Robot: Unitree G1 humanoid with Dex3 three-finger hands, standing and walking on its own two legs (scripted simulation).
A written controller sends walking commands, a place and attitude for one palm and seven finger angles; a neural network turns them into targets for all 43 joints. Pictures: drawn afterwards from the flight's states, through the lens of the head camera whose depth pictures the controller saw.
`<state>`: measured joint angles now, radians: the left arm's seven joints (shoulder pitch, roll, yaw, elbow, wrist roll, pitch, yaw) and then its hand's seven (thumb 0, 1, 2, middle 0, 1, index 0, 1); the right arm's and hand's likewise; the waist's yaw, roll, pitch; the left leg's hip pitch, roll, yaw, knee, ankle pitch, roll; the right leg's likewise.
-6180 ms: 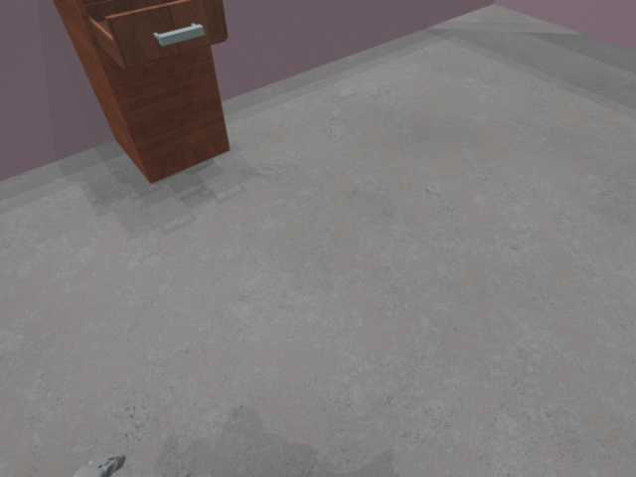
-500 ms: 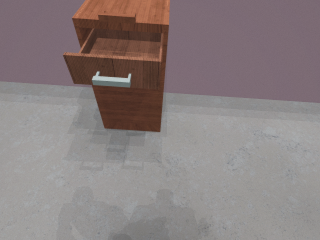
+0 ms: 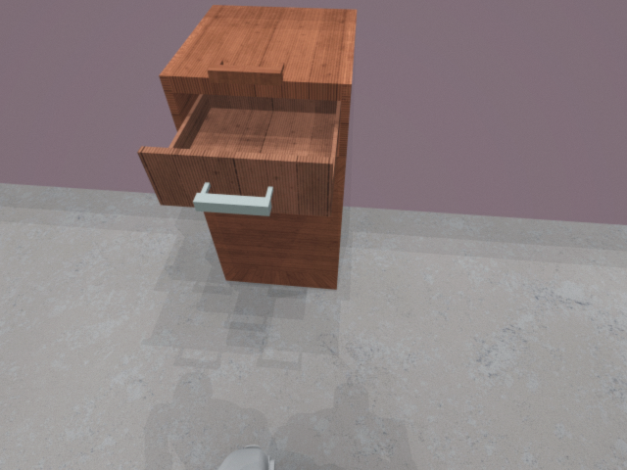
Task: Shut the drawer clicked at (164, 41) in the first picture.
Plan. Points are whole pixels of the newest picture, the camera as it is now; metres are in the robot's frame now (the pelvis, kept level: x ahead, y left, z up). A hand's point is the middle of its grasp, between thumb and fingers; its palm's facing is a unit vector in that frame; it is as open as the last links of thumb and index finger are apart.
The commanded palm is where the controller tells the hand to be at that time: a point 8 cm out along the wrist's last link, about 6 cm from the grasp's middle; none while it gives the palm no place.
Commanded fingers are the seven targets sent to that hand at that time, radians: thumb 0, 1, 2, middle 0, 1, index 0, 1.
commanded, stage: take the last steps up to it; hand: left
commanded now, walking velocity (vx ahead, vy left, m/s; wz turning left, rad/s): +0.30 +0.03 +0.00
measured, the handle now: (235, 196) +0.61 +0.21 -0.06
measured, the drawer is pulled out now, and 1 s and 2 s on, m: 0.22 0.22 0.22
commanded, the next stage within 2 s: come to a stop and stand still in 0.50 s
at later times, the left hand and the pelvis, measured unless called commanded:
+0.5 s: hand (180, 386) +0.27 +0.25 -0.17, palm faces -0.02 -0.98 -0.21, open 7.4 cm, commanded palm none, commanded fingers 0.00 0.90 0.90 -0.20 -0.30 -0.20 -0.30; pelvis +0.17 +0.06 +0.00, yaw -3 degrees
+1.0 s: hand (200, 350) +0.33 +0.23 -0.17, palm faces -0.01 -0.96 -0.27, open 7.3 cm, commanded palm none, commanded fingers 0.00 0.90 0.90 -0.20 -0.30 -0.20 -0.30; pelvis +0.24 +0.04 -0.01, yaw -3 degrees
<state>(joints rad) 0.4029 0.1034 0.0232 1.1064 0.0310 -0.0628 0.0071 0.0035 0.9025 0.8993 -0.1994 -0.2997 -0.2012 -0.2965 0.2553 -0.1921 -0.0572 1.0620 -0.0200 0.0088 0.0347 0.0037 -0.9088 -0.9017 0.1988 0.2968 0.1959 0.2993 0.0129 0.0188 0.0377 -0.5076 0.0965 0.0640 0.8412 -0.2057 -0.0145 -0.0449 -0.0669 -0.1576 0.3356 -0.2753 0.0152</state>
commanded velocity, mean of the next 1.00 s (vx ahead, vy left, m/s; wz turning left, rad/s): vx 0.04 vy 0.02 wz -0.02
